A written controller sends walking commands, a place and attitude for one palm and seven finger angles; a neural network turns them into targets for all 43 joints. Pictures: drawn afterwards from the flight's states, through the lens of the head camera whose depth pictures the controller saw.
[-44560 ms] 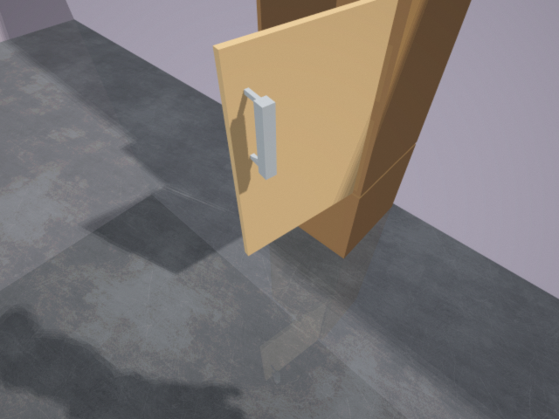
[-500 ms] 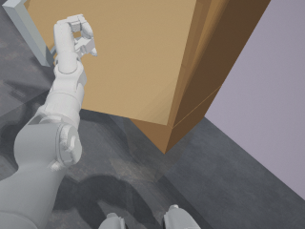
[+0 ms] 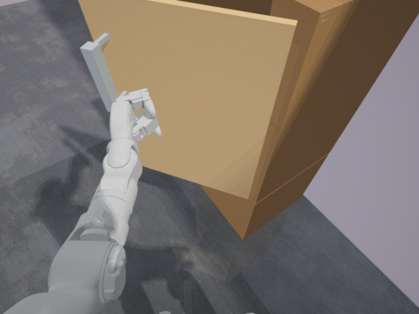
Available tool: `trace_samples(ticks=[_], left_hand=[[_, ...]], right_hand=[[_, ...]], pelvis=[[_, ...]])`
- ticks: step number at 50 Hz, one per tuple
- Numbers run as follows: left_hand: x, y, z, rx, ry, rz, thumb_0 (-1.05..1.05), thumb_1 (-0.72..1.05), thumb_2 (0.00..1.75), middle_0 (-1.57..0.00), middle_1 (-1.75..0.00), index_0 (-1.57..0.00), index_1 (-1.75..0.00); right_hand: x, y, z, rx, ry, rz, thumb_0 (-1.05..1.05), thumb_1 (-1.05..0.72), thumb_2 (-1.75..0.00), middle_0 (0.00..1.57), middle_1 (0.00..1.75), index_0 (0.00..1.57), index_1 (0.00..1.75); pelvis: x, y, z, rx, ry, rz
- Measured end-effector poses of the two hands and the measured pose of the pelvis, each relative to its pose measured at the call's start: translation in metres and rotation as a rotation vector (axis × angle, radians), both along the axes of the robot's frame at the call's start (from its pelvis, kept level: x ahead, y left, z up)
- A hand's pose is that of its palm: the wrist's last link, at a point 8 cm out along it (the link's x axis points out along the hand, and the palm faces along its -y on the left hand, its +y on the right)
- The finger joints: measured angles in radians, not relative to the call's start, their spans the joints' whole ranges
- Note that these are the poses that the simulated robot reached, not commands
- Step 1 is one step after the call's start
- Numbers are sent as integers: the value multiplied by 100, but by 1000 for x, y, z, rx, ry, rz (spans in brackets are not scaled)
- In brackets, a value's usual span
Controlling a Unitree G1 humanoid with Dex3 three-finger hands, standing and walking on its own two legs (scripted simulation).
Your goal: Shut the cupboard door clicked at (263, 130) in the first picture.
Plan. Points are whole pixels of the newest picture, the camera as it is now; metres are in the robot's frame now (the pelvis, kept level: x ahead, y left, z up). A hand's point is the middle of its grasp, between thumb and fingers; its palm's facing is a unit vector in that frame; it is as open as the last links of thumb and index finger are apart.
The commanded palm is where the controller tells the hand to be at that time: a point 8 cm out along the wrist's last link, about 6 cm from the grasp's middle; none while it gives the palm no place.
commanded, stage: pull the fist back off the door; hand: left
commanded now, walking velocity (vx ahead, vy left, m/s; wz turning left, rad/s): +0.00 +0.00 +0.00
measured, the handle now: (109, 75) +0.60 +0.22 +0.11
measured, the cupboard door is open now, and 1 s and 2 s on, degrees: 35 35 35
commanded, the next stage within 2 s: draw the hand back to the body in 0.06 s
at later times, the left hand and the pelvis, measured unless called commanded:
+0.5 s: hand (123, 137) +0.40 +0.15 +0.13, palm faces +0.08 -1.00 +0.00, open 3.1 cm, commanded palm +0.36 +0.19 +0.14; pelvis +0.01 +0.01 +0.01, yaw +0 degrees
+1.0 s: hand (38, 202) +0.26 +0.22 +0.16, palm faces +0.27 -0.93 -0.24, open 3.5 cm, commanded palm +0.22 +0.27 +0.18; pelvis +0.00 +0.02 +0.03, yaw +1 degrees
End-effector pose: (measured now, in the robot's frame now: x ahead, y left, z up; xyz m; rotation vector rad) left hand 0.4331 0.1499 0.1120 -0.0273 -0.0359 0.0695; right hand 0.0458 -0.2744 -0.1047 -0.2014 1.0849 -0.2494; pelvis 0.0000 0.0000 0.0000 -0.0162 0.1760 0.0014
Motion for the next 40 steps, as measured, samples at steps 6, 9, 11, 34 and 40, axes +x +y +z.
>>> trace_samples(ticks=[6, 9, 11, 34, 40], left_hand=[[-1, -4, 15, 46, -15, -12, 2, 90, 90, -131, -150, -130, -150], [5, -2, 13, 40, 48, -4, 2, 90, 90, -131, -150, -130, -150], [8, 0, 11, 23, 71, 4, 2, 90, 90, -131, -150, -130, -150], [-109, 68, 44, 33, -57, 4, 2, 90, 90, -129, -149, -129, -148], [-149, 85, 54, 181, -56, 61, 2, 90, 90, -120, -139, -120, -139]], right_hand=[[36, 14, -1, 34, -93, 36, 0, -91, -90, 20, 30, 19, 30], [41, 23, -2, 54, -101, 43, 0, -91, -90, 20, 30, 19, 30], [40, 27, -3, 65, -95, 46, 0, -91, -90, 20, 30, 20, 30], [96, 39, 33, 41, -304, 98, 1, -91, -90, 20, 30, 19, 30], [132, 57, 61, 51, -427, 141, 1, -91, -90, 20, 30, 19, 30]], pelvis=[[-1, 0, 0, 5, -19, 10], [-2, 0, 0, 6, -21, 13], [-2, 0, 1, 6, -18, 12], [-1, 10, 15, 9, -165, 6], [-2, 12, 23, 13, -208, 6]])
